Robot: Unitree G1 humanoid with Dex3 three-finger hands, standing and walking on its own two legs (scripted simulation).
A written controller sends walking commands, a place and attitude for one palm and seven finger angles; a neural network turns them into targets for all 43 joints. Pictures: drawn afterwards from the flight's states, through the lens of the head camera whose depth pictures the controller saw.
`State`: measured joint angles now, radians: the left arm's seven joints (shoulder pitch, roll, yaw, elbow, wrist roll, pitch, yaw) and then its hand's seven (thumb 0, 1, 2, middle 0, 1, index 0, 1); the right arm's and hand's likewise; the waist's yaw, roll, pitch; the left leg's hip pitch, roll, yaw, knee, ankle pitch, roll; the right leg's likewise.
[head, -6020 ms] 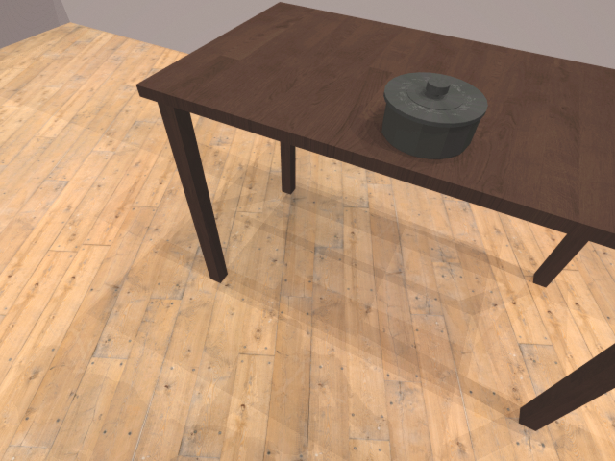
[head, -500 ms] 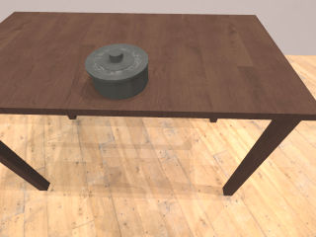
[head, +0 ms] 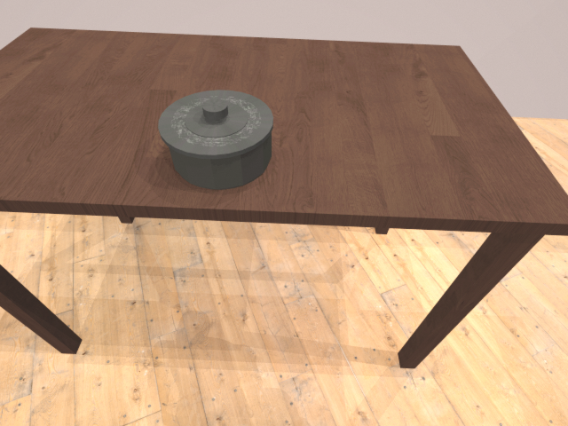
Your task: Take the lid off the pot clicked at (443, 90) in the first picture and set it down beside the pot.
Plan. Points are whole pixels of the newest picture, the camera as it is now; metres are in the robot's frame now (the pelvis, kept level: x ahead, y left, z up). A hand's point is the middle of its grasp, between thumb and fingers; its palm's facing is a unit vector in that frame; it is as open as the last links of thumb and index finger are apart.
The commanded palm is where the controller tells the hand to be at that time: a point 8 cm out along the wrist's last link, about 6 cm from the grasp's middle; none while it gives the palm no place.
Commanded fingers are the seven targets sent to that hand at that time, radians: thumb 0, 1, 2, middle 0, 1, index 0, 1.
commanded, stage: shuffle to correct the standing spot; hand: left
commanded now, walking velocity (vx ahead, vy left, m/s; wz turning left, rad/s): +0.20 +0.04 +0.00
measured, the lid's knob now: (215, 109) +0.55 +0.16 +0.16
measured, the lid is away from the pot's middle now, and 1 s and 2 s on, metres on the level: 0.00 0.00 0.00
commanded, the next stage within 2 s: come to a stop and stand still in 0.28 s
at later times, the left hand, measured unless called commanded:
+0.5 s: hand out of the picture +0.03 +0.17 -0.18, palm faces +0.11 -0.98 -0.15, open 7.4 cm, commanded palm none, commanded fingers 0.00 0.90 0.90 -0.20 -0.30 -0.20 -0.30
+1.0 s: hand (187, 425) +0.15 +0.16 -0.15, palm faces +0.02 -0.95 -0.31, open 7.4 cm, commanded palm none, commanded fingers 0.00 0.90 0.90 -0.20 -0.30 -0.20 -0.30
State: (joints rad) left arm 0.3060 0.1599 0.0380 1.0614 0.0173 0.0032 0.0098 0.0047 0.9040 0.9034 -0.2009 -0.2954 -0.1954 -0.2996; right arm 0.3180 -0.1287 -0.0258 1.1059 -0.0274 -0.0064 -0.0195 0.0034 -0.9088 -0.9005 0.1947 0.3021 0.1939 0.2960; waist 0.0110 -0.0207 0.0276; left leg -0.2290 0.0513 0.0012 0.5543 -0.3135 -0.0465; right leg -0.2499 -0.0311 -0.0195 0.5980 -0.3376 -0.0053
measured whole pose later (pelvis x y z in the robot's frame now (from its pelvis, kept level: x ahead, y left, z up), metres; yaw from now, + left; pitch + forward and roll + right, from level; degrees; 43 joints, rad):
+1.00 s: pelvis +0.09 -0.03 -0.01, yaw +0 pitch -2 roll +1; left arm 0.28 0.15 0.01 0.91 0.03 0.00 0.05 0.00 0.90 0.90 -0.20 -0.30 -0.20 -0.30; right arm 0.21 -0.22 -0.07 0.92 -0.01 0.06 0.00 0.00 -0.91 -0.90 0.20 0.30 0.20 0.30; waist -0.02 0.08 0.03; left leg -0.46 0.01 0.03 0.98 -0.42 0.00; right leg -0.28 0.01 -0.03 0.66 -0.34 -0.06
